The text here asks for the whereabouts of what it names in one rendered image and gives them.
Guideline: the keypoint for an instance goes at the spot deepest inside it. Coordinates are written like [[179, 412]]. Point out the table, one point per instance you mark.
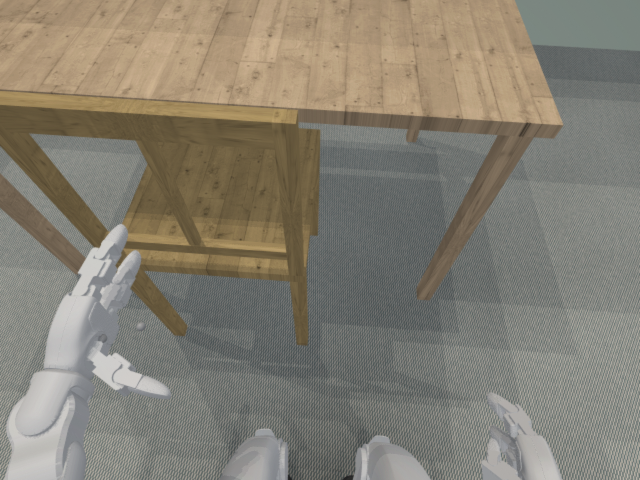
[[465, 66]]

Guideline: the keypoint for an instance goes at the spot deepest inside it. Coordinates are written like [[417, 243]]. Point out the right robot thigh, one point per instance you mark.
[[386, 461]]

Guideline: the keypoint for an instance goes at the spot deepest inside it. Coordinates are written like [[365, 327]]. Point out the robot left shin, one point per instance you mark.
[[261, 432]]

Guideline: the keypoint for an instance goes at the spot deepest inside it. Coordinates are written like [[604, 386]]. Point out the robot right hand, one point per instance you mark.
[[529, 457]]

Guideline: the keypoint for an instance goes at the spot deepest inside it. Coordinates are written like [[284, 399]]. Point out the robot left hand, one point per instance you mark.
[[86, 313]]

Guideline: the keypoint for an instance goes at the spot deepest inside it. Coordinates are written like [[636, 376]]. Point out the robot left forearm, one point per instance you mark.
[[46, 427]]

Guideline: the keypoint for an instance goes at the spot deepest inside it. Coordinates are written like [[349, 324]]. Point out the chair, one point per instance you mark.
[[228, 191]]

